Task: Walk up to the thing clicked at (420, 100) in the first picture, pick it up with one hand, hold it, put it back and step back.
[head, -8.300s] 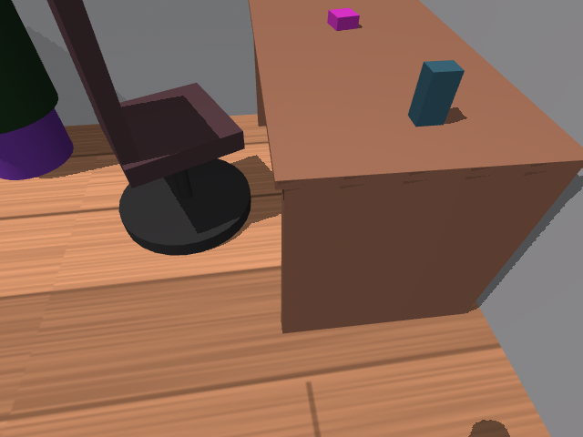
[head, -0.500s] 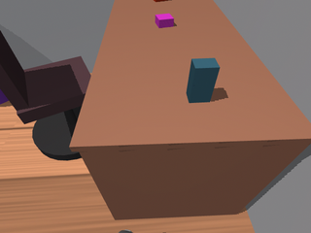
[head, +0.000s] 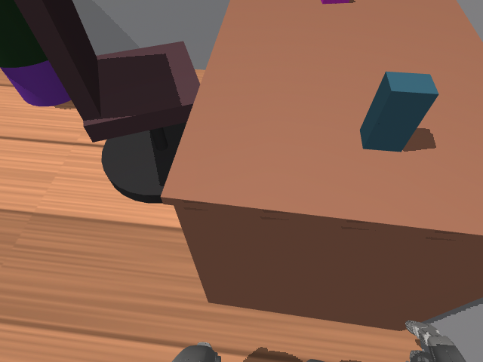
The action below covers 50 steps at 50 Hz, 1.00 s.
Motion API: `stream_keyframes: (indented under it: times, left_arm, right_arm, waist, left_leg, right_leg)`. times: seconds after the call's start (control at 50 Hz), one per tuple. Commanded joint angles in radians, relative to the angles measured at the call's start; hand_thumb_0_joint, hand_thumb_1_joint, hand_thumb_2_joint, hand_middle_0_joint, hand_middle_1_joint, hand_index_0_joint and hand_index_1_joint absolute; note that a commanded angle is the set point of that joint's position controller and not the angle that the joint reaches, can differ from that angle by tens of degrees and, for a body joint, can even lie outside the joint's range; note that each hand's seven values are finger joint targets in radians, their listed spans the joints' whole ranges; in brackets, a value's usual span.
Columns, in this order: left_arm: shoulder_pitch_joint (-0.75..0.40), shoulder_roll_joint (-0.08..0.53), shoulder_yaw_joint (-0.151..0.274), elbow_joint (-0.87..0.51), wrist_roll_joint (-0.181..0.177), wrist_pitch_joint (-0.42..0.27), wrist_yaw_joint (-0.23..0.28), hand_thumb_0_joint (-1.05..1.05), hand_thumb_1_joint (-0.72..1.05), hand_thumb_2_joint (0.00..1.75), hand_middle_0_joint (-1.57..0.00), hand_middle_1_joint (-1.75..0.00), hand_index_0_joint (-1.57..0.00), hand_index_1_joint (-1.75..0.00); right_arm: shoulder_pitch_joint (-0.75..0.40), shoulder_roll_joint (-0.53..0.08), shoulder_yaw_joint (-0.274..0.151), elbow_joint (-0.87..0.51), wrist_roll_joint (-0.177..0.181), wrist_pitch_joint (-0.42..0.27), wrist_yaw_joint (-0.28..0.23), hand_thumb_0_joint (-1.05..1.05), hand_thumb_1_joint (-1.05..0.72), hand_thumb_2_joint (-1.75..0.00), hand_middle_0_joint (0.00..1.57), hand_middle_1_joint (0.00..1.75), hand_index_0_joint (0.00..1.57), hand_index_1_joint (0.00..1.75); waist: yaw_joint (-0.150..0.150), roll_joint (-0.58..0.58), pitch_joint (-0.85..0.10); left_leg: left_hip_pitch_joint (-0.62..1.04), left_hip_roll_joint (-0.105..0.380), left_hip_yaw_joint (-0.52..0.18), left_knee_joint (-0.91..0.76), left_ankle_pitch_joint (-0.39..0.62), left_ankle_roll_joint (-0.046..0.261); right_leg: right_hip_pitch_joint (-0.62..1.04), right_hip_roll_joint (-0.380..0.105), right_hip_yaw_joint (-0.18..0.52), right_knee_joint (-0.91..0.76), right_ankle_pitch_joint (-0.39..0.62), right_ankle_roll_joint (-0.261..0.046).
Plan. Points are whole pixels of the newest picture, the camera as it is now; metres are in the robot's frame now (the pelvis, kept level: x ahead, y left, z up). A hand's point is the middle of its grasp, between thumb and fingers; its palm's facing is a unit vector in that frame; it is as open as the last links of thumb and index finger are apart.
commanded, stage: walk up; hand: right
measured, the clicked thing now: (393, 114) +0.56 -0.25 +0.08
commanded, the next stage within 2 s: stand in 1.56 s
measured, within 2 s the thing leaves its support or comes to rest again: neither
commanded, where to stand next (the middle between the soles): +0.07 +0.01 m, yaw -6 degrees
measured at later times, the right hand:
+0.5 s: hand out of the picture +0.08 -0.24 -0.14, palm faces +0.03 +0.94 -0.33, open 7.3 cm
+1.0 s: hand out of the picture +0.09 -0.24 -0.11, palm faces +0.06 +0.94 -0.33, open 7.3 cm
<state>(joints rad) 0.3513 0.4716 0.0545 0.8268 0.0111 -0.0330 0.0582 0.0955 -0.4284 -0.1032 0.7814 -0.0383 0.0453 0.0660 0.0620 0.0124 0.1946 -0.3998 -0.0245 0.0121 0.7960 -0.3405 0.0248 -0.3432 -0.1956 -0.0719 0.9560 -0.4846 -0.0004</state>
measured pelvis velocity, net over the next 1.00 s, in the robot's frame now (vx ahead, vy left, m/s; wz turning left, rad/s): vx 0.01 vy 0.02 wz -0.09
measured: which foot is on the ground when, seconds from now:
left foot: down 0.00-1.00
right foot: up 0.00-0.28, down 0.30-1.00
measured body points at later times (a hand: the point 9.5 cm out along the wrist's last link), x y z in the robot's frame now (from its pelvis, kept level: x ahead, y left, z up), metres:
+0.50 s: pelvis +0.01 +0.02 +0.02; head +0.05 +0.01 +0.46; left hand +0.10 +0.34 -0.10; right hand +0.08 -0.29 -0.12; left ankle +0.04 +0.12 -0.70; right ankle +0.04 -0.10 -0.70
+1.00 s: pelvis +0.01 +0.02 +0.04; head +0.03 +0.02 +0.49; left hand +0.12 +0.32 -0.09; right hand +0.09 -0.29 -0.09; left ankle +0.04 +0.12 -0.70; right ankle +0.04 -0.10 -0.70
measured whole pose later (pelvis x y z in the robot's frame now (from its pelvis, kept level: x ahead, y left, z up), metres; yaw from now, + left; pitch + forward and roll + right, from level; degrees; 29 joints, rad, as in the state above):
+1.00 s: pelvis +0.01 +0.02 +0.04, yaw -5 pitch -3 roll +0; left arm 0.09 0.37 -0.01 1.10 0.00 -0.01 -0.01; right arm 0.05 -0.36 -0.02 1.10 0.00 0.00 0.03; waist 0.01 0.00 0.09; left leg -0.17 -0.01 0.07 0.41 -0.19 0.03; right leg -0.20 -0.01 0.01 0.42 -0.17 0.01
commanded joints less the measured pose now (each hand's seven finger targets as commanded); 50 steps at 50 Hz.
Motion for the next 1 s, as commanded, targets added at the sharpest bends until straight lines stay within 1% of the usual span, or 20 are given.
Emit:
stream_keyframes:
  times: [0.0,0.04,0.06,0.12,0.22,0.26,0.28,0.3,0.32,0.34,0.36,0.4,0.42,0.44,0.48,0.54,0.62,0.72,0.86,0.98]
  left_arm:
    - [0.004,0.22,0.043,-0.061,-0.006,-0.015,0.021,0.0,0.9,0.9,-0.2,-0.3,-0.2,-0.3]
    - [0.048,0.205,0.051,-0.011,-0.013,-0.007,0.007,0.0,0.9,0.9,-0.2,-0.3,-0.2,-0.3]
    - [0.064,0.199,0.05,0.007,-0.014,-0.005,0.0,0.0,0.9,0.9,-0.2,-0.3,-0.2,-0.3]
    - [0.063,0.169,0.051,0.027,-0.007,-0.007,-0.011,0.0,0.9,0.9,-0.2,-0.3,-0.2,-0.3]
    - [0.017,0.158,0.054,0.035,0.006,-0.009,-0.02,0.0,0.9,0.9,-0.2,-0.3,-0.2,-0.3]
    - [0.018,0.139,0.053,0.049,0.012,-0.014,-0.024,0.0,0.9,0.9,-0.2,-0.3,-0.2,-0.3]
    - [0.01,0.143,0.054,0.049,0.016,-0.018,-0.025,0.0,0.9,0.9,-0.2,-0.3,-0.2,-0.3]
    - [-0.009,0.161,0.057,0.041,0.02,-0.023,-0.023,0.0,0.9,0.9,-0.2,-0.3,-0.2,-0.3]
    - [-0.034,0.203,0.061,0.03,0.028,-0.032,-0.022,0.0,0.9,0.9,-0.2,-0.3,-0.2,-0.3]
    - [-0.098,0.235,0.058,0.029,0.018,-0.031,-0.028,0.0,0.9,0.9,-0.2,-0.3,-0.2,-0.3]
    - [-0.182,0.236,0.051,0.008,0.016,-0.028,-0.031,0.0,0.9,0.9,-0.2,-0.3,-0.2,-0.3]
    - [-0.2,0.157,0.02,0.017,0.003,-0.021,-0.036,0.0,0.9,0.9,-0.2,-0.3,-0.2,-0.3]
    - [-0.194,0.143,0.016,0.02,-0.002,-0.022,-0.035,0.0,0.9,0.9,-0.2,-0.3,-0.2,-0.3]
    - [-0.183,0.139,0.014,0.031,-0.006,-0.024,-0.035,0.0,0.9,0.9,-0.2,-0.3,-0.2,-0.3]
    - [-0.157,0.157,0.015,0.061,-0.004,-0.022,-0.038,0.0,0.9,0.9,-0.2,-0.3,-0.2,-0.3]
    - [-0.236,0.154,0.009,0.069,-0.007,-0.014,-0.039,0.0,0.9,0.9,-0.2,-0.3,-0.2,-0.3]
    - [-0.243,0.134,-0.004,0.112,-0.013,-0.004,-0.042,0.0,0.9,0.9,-0.2,-0.3,-0.2,-0.3]
    - [-0.259,0.109,-0.014,0.16,-0.019,0.006,-0.05,0.0,0.9,0.9,-0.2,-0.3,-0.2,-0.3]
    - [-0.311,0.12,-0.016,0.197,-0.01,-0.004,-0.053,0.0,0.9,0.9,-0.2,-0.3,-0.2,-0.3]
    - [-0.318,0.119,-0.016,0.223,-0.005,-0.009,-0.052,0.0,0.9,0.9,-0.2,-0.3,-0.2,-0.3]
  right_arm:
    - [0.127,-0.283,-0.075,-0.049,0.033,-0.019,-0.039,0.0,-0.9,-0.9,0.2,0.3,0.2,0.3]
    - [0.031,-0.223,-0.05,-0.07,0.022,-0.017,-0.051,0.0,-0.9,-0.9,0.2,0.3,0.2,0.3]
    - [0.024,-0.226,-0.045,-0.07,0.023,-0.022,-0.053,0.0,-0.9,-0.9,0.2,0.3,0.2,0.3]
    - [0.026,-0.225,-0.035,-0.054,0.018,-0.035,-0.049,0.0,-0.9,-0.9,0.2,0.3,0.2,0.3]
    - [0.028,-0.217,-0.023,-0.048,0.019,-0.04,-0.055,0.0,-0.9,-0.9,0.2,0.3,0.2,0.3]
    - [0.009,-0.203,-0.012,-0.047,0.028,-0.038,-0.058,0.0,-0.9,-0.9,0.2,0.3,0.2,0.3]
    - [-0.002,-0.179,0.0,-0.043,0.035,-0.039,-0.061,0.0,-0.9,-0.9,0.2,0.3,0.2,0.3]
    - [0.013,-0.15,0.013,-0.035,0.04,-0.042,-0.062,0.0,-0.9,-0.9,0.2,0.3,0.2,0.3]
    - [0.021,-0.119,0.023,-0.031,0.046,-0.045,-0.062,0.0,-0.9,-0.9,0.2,0.3,0.2,0.3]
    - [0.017,-0.138,0.014,-0.007,0.048,-0.039,-0.069,0.0,-0.9,-0.9,0.2,0.3,0.2,0.3]
    - [0.071,-0.161,0.001,0.03,0.038,-0.04,-0.075,0.0,-0.9,-0.9,0.2,0.3,0.2,0.3]
    - [0.078,-0.161,0.007,0.064,0.044,-0.058,-0.069,0.0,-0.9,-0.9,0.2,0.3,0.2,0.3]
    - [0.061,-0.172,0.007,0.076,0.045,-0.065,-0.066,0.0,-0.9,-0.9,0.2,0.3,0.2,0.3]
    - [0.04,-0.165,0.013,0.079,0.047,-0.068,-0.065,0.0,-0.9,-0.9,0.2,0.3,0.2,0.3]
    - [0.01,-0.174,0.02,0.08,0.045,-0.065,-0.065,0.0,-0.9,-0.9,0.2,0.3,0.2,0.3]
    - [0.023,-0.155,0.032,0.129,0.043,-0.062,-0.064,0.0,-0.9,-0.9,0.2,0.3,0.2,0.3]
    - [-0.03,-0.169,0.038,0.163,0.036,-0.068,-0.062,0.0,-0.9,-0.9,0.2,0.3,0.2,0.3]
    - [-0.077,-0.164,0.045,0.201,0.031,-0.073,-0.06,0.0,-0.9,-0.9,0.2,0.3,0.2,0.3]
    - [-0.085,-0.148,0.045,0.231,0.035,-0.072,-0.059,0.0,-0.9,-0.9,0.2,0.3,0.2,0.3]
    - [-0.081,-0.142,0.043,0.258,0.036,-0.066,-0.055,0.0,-0.9,-0.9,0.2,0.3,0.2,0.3]
  waist:
    - [-0.118,0.16,-0.211]
    - [-0.071,0.102,-0.116]
    - [-0.068,0.118,-0.1]
    - [-0.057,0.16,-0.109]
    - [-0.058,0.153,-0.158]
    - [-0.032,0.092,-0.173]
    - [-0.017,0.062,-0.176]
    - [-0.011,0.006,-0.185]
    - [-0.025,-0.115,-0.19]
    - [-0.046,-0.163,-0.179]
    - [-0.078,-0.171,-0.171]
    - [-0.1,-0.073,-0.173]
    - [-0.083,-0.052,-0.199]
    - [-0.063,-0.05,-0.241]
    - [-0.041,-0.075,-0.271]
    - [-0.064,-0.059,-0.248]
    - [-0.041,-0.005,-0.224]
    - [-0.029,0.069,-0.185]
    - [-0.052,0.008,-0.22]
    - [-0.061,-0.036,-0.226]
  left_leg:
    - [0.145,0.356,-0.484,-0.428,0.038,0.301]
    - [0.044,0.232,-0.289,-0.417,-0.049,0.208]
    - [0.013,0.214,-0.269,-0.412,-0.056,0.188]
    - [0.011,0.231,-0.279,-0.421,-0.069,0.203]
    - [0.024,0.279,-0.289,-0.351,0.068,0.213]
    - [-0.018,0.259,-0.243,-0.282,0.096,0.18]
    - [-0.034,0.237,-0.212,-0.238,0.111,0.145]
    - [-0.056,0.211,-0.18,-0.184,0.127,0.099]
    - [-0.099,0.128,-0.122,-0.068,0.092,0.039]
    - [0.002,0.037,-0.034,0.018,-0.119,0.009]
    - [0.126,0.061,-0.056,0.05,-0.161,0.008]
    - [0.197,0.087,-0.09,-0.19,0.004,0.025]
    - [0.193,0.121,-0.138,-0.237,0.147,0.046]
    - [0.19,0.141,-0.152,-0.243,0.248,0.058]
    - [0.146,0.145,-0.149,-0.234,0.189,0.069]
    - [0.176,0.129,-0.127,-0.308,0.155,0.038]
    - [0.121,0.178,-0.174,-0.411,0.115,0.06]
    - [0.11,0.198,-0.175,-0.515,0.019,0.046]
    - [0.223,0.159,-0.094,-0.493,0.124,0.017]
    - [0.303,0.144,-0.069,-0.489,0.135,0.009]
  right_leg:
    - [-0.19,0.096,0.061,0.24,-0.186,-0.036]
    - [-0.176,0.097,0.088,0.196,-0.064,-0.039]
    - [-0.164,0.1,0.086,0.173,-0.017,-0.034]
    - [-0.114,0.105,0.068,0.021,0.036,-0.021]
    - [-0.011,0.145,0.051,-0.135,0.024,-0.024]
    - [0.106,0.176,0.039,-0.291,0.134,-0.038]
    - [0.146,0.18,0.058,-0.371,0.17,-0.049]
    - [0.183,0.131,0.145,-0.447,0.212,-0.072]
    - [0.182,-0.016,0.393,-0.538,0.243,-0.126]
    - [0.04,-0.143,0.507,-0.57,0.238,-0.233]
    - [-0.084,-0.164,0.511,-0.542,0.247,-0.26]
    - [-0.083,-0.033,0.301,-0.479,0.315,-0.141]
    - [-0.026,0.028,0.234,-0.433,0.385,-0.086]
    - [0.051,0.061,0.201,-0.399,0.461,-0.067]
    - [0.107,0.067,0.21,-0.435,0.387,-0.064]
    - [0.104,0.035,0.229,-0.457,0.367,-0.075]
    - [0.151,0.099,0.166,-0.449,0.313,-0.054]
    - [0.168,0.119,0.145,-0.491,0.26,-0.044]
    - [0.177,0.075,0.179,-0.586,0.402,-0.035]
    - [0.132,0.051,0.214,-0.658,0.383,-0.033]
